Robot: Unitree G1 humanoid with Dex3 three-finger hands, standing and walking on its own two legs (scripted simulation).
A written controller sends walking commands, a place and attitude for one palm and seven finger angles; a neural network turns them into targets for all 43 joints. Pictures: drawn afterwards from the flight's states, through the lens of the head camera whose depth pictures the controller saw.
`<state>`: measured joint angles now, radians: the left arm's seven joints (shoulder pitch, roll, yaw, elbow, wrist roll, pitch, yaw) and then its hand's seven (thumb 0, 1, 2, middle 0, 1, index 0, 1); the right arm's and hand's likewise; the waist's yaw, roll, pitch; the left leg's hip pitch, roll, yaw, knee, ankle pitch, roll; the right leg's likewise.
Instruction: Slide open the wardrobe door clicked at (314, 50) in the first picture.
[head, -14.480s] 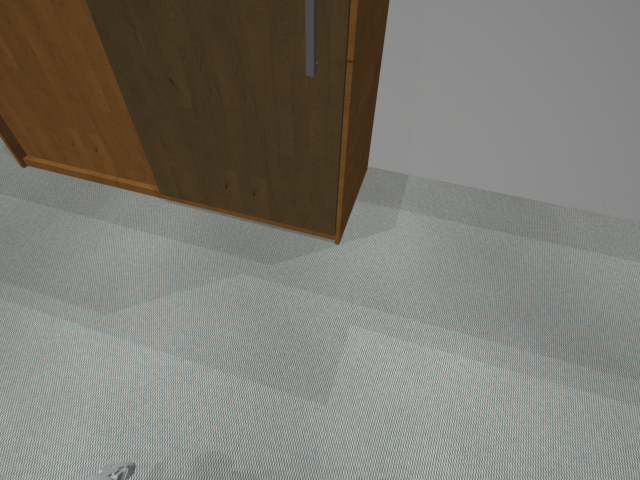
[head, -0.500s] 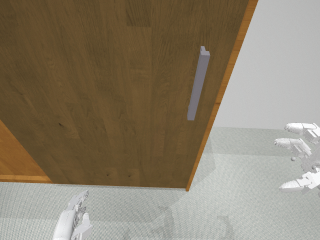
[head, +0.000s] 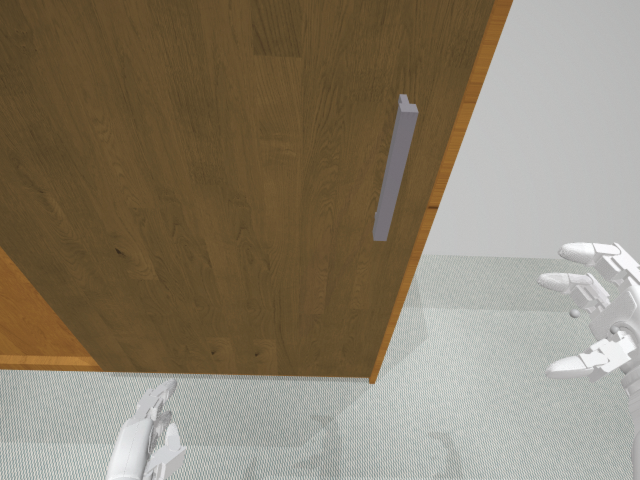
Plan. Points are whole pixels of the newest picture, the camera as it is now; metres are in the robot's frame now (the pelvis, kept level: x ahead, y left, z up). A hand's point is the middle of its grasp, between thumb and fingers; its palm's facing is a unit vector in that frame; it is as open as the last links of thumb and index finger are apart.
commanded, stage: move the hooked fingers beside the handle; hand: right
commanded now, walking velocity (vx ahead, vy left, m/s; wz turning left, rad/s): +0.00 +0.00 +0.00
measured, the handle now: (390, 174) +0.54 -0.10 +0.11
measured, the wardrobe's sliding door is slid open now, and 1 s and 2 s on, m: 0.00 0.00 0.00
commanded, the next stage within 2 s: none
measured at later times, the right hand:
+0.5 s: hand (508, 260) +0.36 -0.22 +0.12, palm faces +0.01 +1.00 +0.00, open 14.0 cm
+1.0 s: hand (475, 232) +0.41 -0.19 +0.12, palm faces +0.01 +1.00 +0.02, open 14.0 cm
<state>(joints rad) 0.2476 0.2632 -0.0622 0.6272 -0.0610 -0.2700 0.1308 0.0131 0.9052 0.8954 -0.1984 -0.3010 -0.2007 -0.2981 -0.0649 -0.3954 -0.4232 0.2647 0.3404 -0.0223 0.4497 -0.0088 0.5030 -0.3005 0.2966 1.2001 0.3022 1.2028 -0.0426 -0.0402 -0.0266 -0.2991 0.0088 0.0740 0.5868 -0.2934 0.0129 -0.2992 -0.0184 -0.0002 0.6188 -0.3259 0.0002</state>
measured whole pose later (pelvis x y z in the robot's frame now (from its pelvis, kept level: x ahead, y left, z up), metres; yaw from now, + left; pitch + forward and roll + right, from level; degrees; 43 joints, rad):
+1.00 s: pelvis +0.01 +0.00 +0.00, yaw +1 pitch +5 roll +0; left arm 0.30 0.26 -0.04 0.67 -0.05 -0.14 0.09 0.01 0.91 0.90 -0.20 -0.30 -0.20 -0.30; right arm -0.49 -0.33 -0.29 0.64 0.21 -0.10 0.24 -0.01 0.50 -0.30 0.30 1.20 0.30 1.20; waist 0.02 -0.02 -0.05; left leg -0.40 0.01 0.05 0.62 -0.30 0.01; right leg -0.38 -0.02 -0.02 0.63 -0.33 -0.01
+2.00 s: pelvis +0.00 -0.01 -0.01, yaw +2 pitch +10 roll +1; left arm 0.39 0.26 -0.02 0.67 -0.03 -0.06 0.04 0.01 0.91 0.90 -0.20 -0.30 -0.20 -0.30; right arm -0.78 -0.38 -0.32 1.00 0.14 -0.24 0.18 -0.01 0.50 -0.30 0.30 1.20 0.30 1.20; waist 0.09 -0.01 -0.07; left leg -0.56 0.00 0.04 0.69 -0.31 0.01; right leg -0.55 -0.03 -0.03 0.73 -0.37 -0.01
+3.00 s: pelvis +0.01 -0.01 -0.01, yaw +3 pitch +11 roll +1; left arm 0.38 0.23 -0.02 0.65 0.00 -0.04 0.01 0.01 0.91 0.90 -0.20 -0.30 -0.20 -0.30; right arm -0.78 -0.28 -0.29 0.97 0.09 -0.24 0.05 -0.01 0.50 -0.30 0.30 1.20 0.30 1.20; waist 0.09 -0.02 -0.09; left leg -0.56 -0.01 0.02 0.70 -0.33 0.01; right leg -0.54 -0.04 -0.05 0.74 -0.38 -0.01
